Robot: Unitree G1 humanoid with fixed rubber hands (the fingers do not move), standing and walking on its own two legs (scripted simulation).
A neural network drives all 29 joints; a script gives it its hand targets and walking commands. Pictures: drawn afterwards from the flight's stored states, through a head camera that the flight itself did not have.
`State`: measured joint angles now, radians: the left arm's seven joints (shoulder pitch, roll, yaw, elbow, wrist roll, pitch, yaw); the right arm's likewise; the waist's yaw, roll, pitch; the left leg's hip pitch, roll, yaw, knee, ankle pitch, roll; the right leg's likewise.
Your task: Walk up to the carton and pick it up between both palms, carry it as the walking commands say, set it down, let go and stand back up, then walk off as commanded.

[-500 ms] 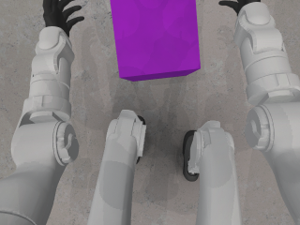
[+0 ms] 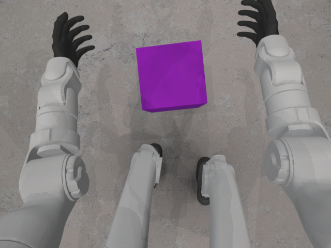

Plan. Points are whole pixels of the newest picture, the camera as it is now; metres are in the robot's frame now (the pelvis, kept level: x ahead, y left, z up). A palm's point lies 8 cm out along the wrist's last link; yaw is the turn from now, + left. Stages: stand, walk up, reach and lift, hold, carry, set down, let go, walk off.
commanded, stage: set down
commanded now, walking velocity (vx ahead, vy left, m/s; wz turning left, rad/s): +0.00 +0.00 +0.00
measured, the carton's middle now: (172, 82) +0.49 +0.06 -0.45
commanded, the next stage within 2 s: let go in 0.34 s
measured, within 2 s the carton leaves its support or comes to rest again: neither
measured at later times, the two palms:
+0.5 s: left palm (43, 48) +0.45 +0.27 -0.01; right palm (295, 26) +0.52 -0.13 -0.01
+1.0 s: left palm out of the picture +0.30 +0.25 +0.10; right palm out of the picture +0.36 -0.20 +0.09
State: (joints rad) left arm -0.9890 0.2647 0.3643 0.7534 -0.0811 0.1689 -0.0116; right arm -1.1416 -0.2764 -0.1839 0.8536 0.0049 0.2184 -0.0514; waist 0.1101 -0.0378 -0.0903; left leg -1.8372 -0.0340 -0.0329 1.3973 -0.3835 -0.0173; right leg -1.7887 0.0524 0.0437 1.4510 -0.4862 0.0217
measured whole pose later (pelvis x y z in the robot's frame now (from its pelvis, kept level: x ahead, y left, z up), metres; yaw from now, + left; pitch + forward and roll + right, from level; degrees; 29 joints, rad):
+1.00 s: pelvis +0.09 +0.01 +0.18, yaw +1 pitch +17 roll +0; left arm 0.01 0.20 0.10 0.50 -0.01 0.01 -0.09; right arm -0.12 -0.15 -0.12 0.57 -0.05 0.02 -0.01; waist 0.05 0.01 -0.04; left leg -0.67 -0.03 -0.05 0.62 -0.25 0.00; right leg -0.61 0.02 0.06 0.63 -0.32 0.01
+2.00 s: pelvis +0.10 +0.01 +0.19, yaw +0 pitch +0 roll +0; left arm 0.23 0.35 0.04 0.68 0.04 0.02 0.02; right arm 0.19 -0.33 -0.05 0.75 -0.04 0.01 -0.02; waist -0.01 -0.05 0.01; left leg -0.21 -0.03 -0.03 0.50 -0.28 0.02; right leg -0.14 0.01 0.07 0.46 -0.32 0.02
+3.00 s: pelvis +0.09 +0.01 +0.20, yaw -1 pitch -2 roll +0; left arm 0.18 0.38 0.00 0.96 0.03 -0.01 0.02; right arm 0.13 -0.37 -0.01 1.01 -0.02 -0.01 -0.01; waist 0.00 -0.02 0.02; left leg -0.14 -0.02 -0.01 0.38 -0.20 0.02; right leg -0.07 0.00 0.07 0.35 -0.24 0.02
